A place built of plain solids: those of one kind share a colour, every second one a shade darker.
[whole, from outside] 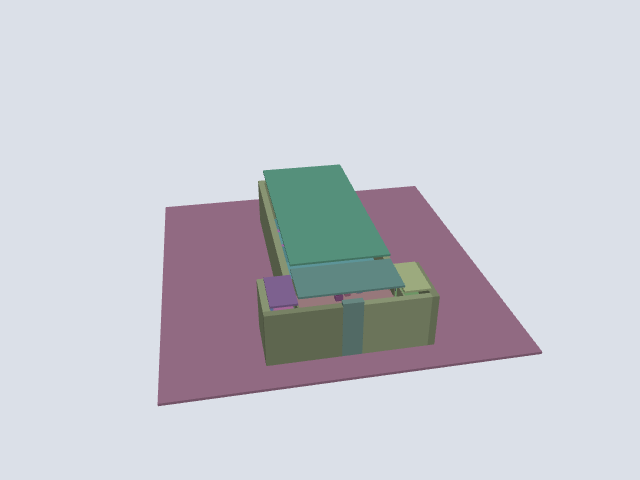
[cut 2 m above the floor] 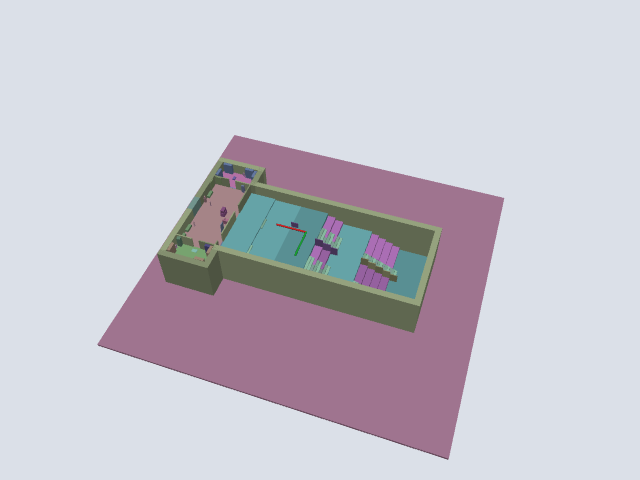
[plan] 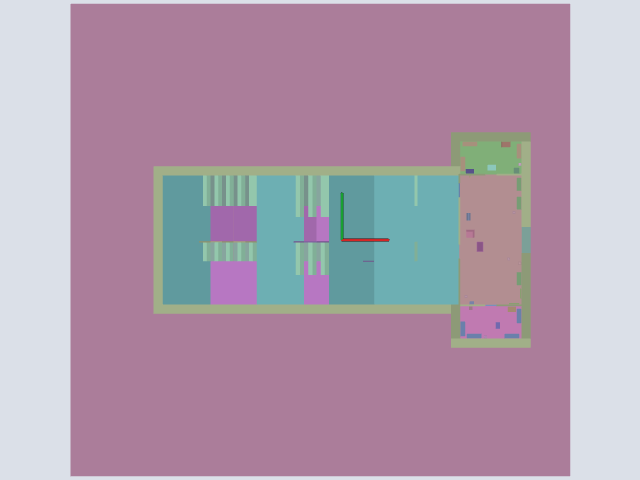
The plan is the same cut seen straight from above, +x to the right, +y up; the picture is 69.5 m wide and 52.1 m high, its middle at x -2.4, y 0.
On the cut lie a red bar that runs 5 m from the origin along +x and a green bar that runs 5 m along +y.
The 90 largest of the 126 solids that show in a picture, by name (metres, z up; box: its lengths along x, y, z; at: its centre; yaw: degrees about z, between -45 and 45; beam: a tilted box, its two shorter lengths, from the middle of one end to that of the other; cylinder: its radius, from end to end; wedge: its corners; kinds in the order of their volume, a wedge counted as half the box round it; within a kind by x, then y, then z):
{
 "floor_gang_1": {"box": [5.3, 14.2, 0.6], "at": [-16.93, 0.0, -5.1]},
 "floor_gang_2": {"box": [5.15, 14.2, 3.4], "at": [-6.7, 0.0, -3.7]},
 "floor_gang_3": {"box": [4.9, 14.2, 5.14], "at": [1.02, 0.0, -2.83]},
 "floor_gang_4": {"box": [4.7, 14.2, 5.14], "at": [5.83, 0.0, -2.83]},
 "floor_gang_5": {"box": [4.55, 14.2, 5.4], "at": [10.45, 0.0, -2.7]},
 "wall_1": {"box": [1.0, 16.0, 8.2], "at": [-19.98, 0.0, -1.3]},
 "wall_2": {"box": [33.3, 1.0, 8.2], "at": [-3.83, -7.5, -1.3]},
 "wall_3": {"box": [33.3, 1.0, 8.2], "at": [-3.83, 7.5, -1.3]},
 "wall_4": {"box": [1.0, 4.7, 8.2], "at": [12.32, -9.35, -1.3]},
 "wall_5": {"box": [1.0, 4.7, 8.2], "at": [12.32, 9.35, -1.3]},
 "wall_6": {"box": [0.2, 5.2, 8.2], "at": [12.72, -4.6, -1.3]},
 "wall_7": {"box": [0.2, 5.15, 8.2], "at": [12.72, 2.08, -1.3]},
 "wall_8": {"box": [2.93, 0.2, 8.2], "at": [14.09, -7.1, -1.3]},
 "wall_9": {"box": [2.93, 0.2, 8.2], "at": [14.09, 7.1, -1.3]},
 "wall_10": {"box": [8.65, 1.0, 8.2], "at": [16.15, -11.2, -1.3]},
 "wall_11": {"box": [8.65, 1.0, 8.2], "at": [16.15, 11.2, -1.3]},
 "wall_12": {"box": [2.93, 0.2, 8.2], "at": [18.21, -7.1, -1.3]},
 "wall_13": {"box": [2.93, 0.2, 8.2], "at": [18.21, 7.1, -1.3]},
 "wall_14": {"box": [1.0, 5.5, 8.2], "at": [19.98, -8.95, -1.3]},
 "wall_15": {"box": [1.0, 6.6, 8.2], "at": [19.98, -4.7, -1.3]},
 "wall_16": {"box": [1.0, 6.6, 8.2], "at": [19.98, 4.7, -1.3]},
 "wall_17": {"box": [1.0, 5.5, 8.2], "at": [19.98, 8.95, -1.3]},
 "ground_under_all_1": {"box": [54.26, 51.31, 0.4], "at": [-2.35, 0.0, -5.55]},
 "floor_foyer_1": {"box": [6.85, 14.2, 5.4], "at": [16.15, 0.0, -2.7]},
 "step_tier_1": {"box": [1.25, 4.8, 1.16], "at": [-13.65, -4.7, -4.82]},
 "step_tier_2": {"box": [1.25, 3.9, 1.16], "at": [-13.65, 1.75, -4.82]},
 "step_tier_3": {"box": [1.25, 4.8, 1.72], "at": [-12.4, -4.7, -4.54]},
 "step_tier_4": {"box": [1.25, 3.9, 1.72], "at": [-12.4, 1.75, -4.54]},
 "step_tier_5": {"box": [1.25, 4.8, 2.28], "at": [-11.15, -4.7, -4.26]},
 "step_tier_6": {"box": [1.25, 3.9, 2.28], "at": [-11.15, 1.75, -4.26]},
 "step_tier_7": {"box": [1.25, 4.8, 2.84], "at": [-9.9, -4.7, -3.98]},
 "step_tier_8": {"box": [1.25, 3.9, 2.84], "at": [-9.9, 1.75, -3.98]},
 "step_tier_9": {"box": [1.35, 4.8, 3.98], "at": [-3.45, -4.7, -3.41]},
 "step_tier_10": {"box": [1.35, 3.9, 3.98], "at": [-3.45, 1.75, -3.41]},
 "step_tier_11": {"box": [1.35, 4.8, 4.56], "at": [-2.1, -4.7, -3.12]},
 "step_tier_12": {"box": [1.35, 3.9, 4.56], "at": [-2.1, 1.75, -3.12]},
 "ceil_hall_1": {"box": [32.3, 14.2, 0.3], "at": [-3.42, 0.0, 5.05]},
 "floor_cloaks_1": {"box": [6.85, 3.7, 5.4], "at": [16.15, 8.95, -2.7]},
 "floor_store_1": {"box": [6.85, 3.7, 5.4], "at": [16.15, -8.95, -2.7]},
 "tread_1": {"box": [0.42, 3.4, 1.53], "at": [-13.23, 5.4, -4.63]},
 "tread_2": {"box": [0.42, 3.4, 1.91], "at": [-12.4, 5.4, -4.45]},
 "tread_3": {"box": [0.42, 3.4, 2.09], "at": [-11.98, 5.4, -4.35]},
 "tread_4": {"box": [0.42, 3.4, 2.47], "at": [-11.15, 5.4, -4.17]},
 "tread_5": {"box": [0.42, 2.1, 2.65], "at": [-10.73, -1.25, -4.07]},
 "tread_6": {"box": [0.42, 3.4, 2.65], "at": [-10.73, 5.4, -4.07]},
 "tread_7": {"box": [0.42, 2.1, 3.03], "at": [-9.9, -1.25, -3.89]},
 "tread_8": {"box": [0.42, 3.4, 3.03], "at": [-9.9, 5.4, -3.89]},
 "tread_9": {"box": [0.42, 2.1, 3.21], "at": [-9.48, -1.25, -3.79]},
 "tread_10": {"box": [0.42, 3.4, 3.21], "at": [-9.48, 5.4, -3.79]},
 "tread_11": {"box": [0.45, 1.5, 3.59], "at": [-4.8, -3.05, -3.6]},
 "tread_12": {"box": [0.45, 2.1, 3.59], "at": [-4.8, -1.25, -3.6]},
 "tread_13": {"box": [0.45, 3.4, 3.59], "at": [-4.8, 5.4, -3.6]},
 "tread_14": {"box": [0.45, 1.5, 3.79], "at": [-4.35, -3.05, -3.51]},
 "tread_15": {"box": [0.45, 2.1, 3.79], "at": [-4.35, -1.25, -3.51]},
 "tread_16": {"box": [0.45, 3.4, 3.79], "at": [-4.35, 5.4, -3.51]},
 "tread_17": {"box": [0.45, 1.5, 4.17], "at": [-3.45, -3.05, -3.31]},
 "tread_18": {"box": [0.45, 2.1, 4.17], "at": [-3.45, -1.25, -3.31]},
 "tread_19": {"box": [0.45, 1.2, 4.17], "at": [-3.45, 3.1, -3.31]},
 "tread_20": {"box": [0.45, 3.4, 4.17], "at": [-3.45, 5.4, -3.31]},
 "tread_21": {"box": [0.45, 1.5, 4.37], "at": [-3.0, -3.05, -3.22]},
 "tread_22": {"box": [0.45, 2.1, 4.37], "at": [-3.0, -1.25, -3.22]},
 "tread_23": {"box": [0.45, 1.2, 4.37], "at": [-3.0, 3.1, -3.22]},
 "tread_24": {"box": [0.45, 3.4, 4.37], "at": [-3.0, 5.4, -3.22]},
 "tread_25": {"box": [0.45, 1.5, 4.75], "at": [-2.1, -3.05, -3.02]},
 "tread_26": {"box": [0.45, 2.1, 4.75], "at": [-2.1, -1.25, -3.02]},
 "tread_27": {"box": [0.45, 1.2, 4.75], "at": [-2.1, 3.1, -3.02]},
 "tread_28": {"box": [0.45, 3.4, 4.75], "at": [-2.1, 5.4, -3.02]},
 "tread_29": {"box": [0.45, 1.5, 4.95], "at": [-1.65, -3.05, -2.93]},
 "tread_30": {"box": [0.45, 2.1, 4.95], "at": [-1.65, -1.25, -2.93]},
 "tread_31": {"box": [0.45, 1.2, 4.95], "at": [-1.65, 3.1, -2.93]},
 "tread_32": {"box": [0.45, 3.4, 4.95], "at": [-1.65, 5.4, -2.93]},
 "tread_33": {"box": [0.32, 2.1, 5.27], "at": [8.02, -1.25, -2.77]},
 "tread_34": {"box": [0.32, 3.4, 5.27], "at": [8.02, 5.4, -2.77]},
 "step_aisle_1": {"box": [1.25, 2.1, 1.16], "at": [-13.65, -1.25, -4.82]},
 "step_aisle_2": {"box": [1.25, 3.4, 1.16], "at": [-13.65, 5.4, -4.82]},
 "step_aisle_3": {"box": [1.25, 2.1, 1.72], "at": [-12.4, -1.25, -4.54]},
 "step_aisle_4": {"box": [1.25, 3.4, 1.72], "at": [-12.4, 5.4, -4.54]},
 "step_aisle_5": {"box": [1.25, 2.1, 2.28], "at": [-11.15, -1.25, -4.26]},
 "step_aisle_6": {"box": [1.25, 3.4, 2.28], "at": [-11.15, 5.4, -4.26]},
 "step_aisle_7": {"box": [1.25, 2.1, 2.84], "at": [-9.9, -1.25, -3.98]},
 "step_aisle_8": {"box": [1.25, 3.4, 2.84], "at": [-9.9, 5.4, -3.98]},
 "step_aisle_9": {"box": [1.35, 2.1, 3.98], "at": [-3.45, -1.25, -3.41]},
 "step_aisle_10": {"box": [1.35, 3.4, 3.98], "at": [-3.45, 5.4, -3.41]},
 "step_aisle_11": {"box": [1.35, 2.1, 4.56], "at": [-2.1, -1.25, -3.12]},
 "step_aisle_12": {"box": [1.35, 3.4, 4.56], "at": [-2.1, 5.4, -3.12]},
 "ceil_foyer_1": {"box": [6.85, 14.2, 0.3], "at": [16.15, 0.0, 4.35]},
 "door_leaf_1": {"box": [0.97, 2.8, 8.67], "at": [19.99, 0.0, -1.06]},
 "ceil_cloaks_1": {"box": [6.85, 3.7, 0.3], "at": [16.15, 8.95, 3.4]},
 "ceil_store_1": {"box": [6.85, 3.7, 0.3], "at": [16.15, -8.95, 3.4]},
 "step_strewn_sheet_offcut_1": {"box": [0.93, 0.62, 5.42], "at": [16.25, 7.86, -2.69]}
}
